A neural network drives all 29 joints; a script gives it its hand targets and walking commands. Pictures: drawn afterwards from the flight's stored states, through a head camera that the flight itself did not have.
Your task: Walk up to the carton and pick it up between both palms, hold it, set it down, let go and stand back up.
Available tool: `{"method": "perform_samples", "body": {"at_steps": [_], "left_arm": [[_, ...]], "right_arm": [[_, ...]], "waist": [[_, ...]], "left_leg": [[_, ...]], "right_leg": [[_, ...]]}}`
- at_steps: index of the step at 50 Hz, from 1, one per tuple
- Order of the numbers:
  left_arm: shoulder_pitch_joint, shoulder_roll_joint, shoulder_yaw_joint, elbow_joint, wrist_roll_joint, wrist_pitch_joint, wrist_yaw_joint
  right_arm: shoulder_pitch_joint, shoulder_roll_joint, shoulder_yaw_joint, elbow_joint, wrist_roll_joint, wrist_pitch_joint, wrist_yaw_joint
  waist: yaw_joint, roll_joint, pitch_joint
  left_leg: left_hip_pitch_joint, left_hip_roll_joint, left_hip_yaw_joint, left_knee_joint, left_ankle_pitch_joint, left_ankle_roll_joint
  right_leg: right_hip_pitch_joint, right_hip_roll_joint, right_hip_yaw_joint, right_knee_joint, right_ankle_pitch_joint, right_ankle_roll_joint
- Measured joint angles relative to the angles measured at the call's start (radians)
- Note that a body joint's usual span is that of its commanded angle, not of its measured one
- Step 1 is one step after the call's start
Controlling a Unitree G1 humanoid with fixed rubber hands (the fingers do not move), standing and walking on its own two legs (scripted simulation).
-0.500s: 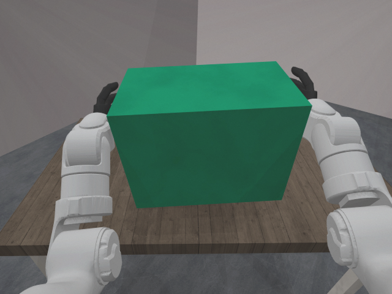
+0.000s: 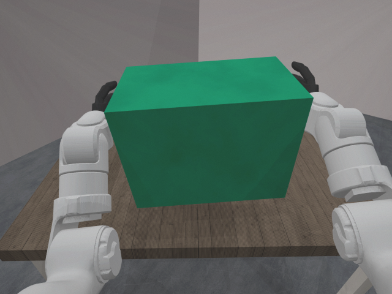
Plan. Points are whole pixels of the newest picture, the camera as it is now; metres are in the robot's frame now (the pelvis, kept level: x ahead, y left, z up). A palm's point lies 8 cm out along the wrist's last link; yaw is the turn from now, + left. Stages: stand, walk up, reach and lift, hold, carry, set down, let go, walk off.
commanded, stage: hold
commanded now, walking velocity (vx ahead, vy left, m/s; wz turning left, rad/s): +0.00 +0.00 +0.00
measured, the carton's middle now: (206, 132) +0.36 -0.01 +0.23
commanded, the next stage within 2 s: none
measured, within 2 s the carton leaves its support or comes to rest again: neither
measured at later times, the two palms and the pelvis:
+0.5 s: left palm (100, 116) +0.37 +0.19 +0.26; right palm (306, 97) +0.37 -0.19 +0.30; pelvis +0.00 +0.00 +0.00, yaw +0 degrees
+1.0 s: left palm (100, 117) +0.37 +0.19 +0.26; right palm (305, 96) +0.38 -0.19 +0.30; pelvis +0.00 +0.00 +0.00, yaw +0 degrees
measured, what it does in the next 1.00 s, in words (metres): stands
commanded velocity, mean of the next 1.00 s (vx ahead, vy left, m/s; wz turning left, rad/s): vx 0.00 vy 0.00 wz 0.00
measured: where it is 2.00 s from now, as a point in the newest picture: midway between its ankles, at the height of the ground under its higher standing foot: outside the picture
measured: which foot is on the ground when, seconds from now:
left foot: down 0.00-1.00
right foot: down 0.00-1.00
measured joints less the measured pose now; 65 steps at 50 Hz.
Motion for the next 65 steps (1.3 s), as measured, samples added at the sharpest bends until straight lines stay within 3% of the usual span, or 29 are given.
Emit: {"method": "perform_samples", "body": {"at_steps": [52,65], "left_arm": [[-0.049,0.026,-0.024,0.081,-0.011,0.004,-0.005],[-0.024,0.015,-0.017,0.045,-0.011,0.009,-0.003]], "right_arm": [[-0.053,-0.005,-0.011,0.065,-0.006,0.034,0.000],[-0.027,-0.013,0.009,0.023,0.010,0.042,-0.009]], "waist": [[0.005,0.001,-0.034],[0.007,0.011,-0.028]], "left_leg": [[-0.034,-0.005,-0.018,0.009,0.003,-0.001],[-0.020,-0.004,-0.022,0.011,-0.002,-0.001]], "right_leg": [[-0.030,0.006,0.016,0.003,0.006,0.001],[-0.012,0.009,0.020,-0.004,0.006,0.000]]}}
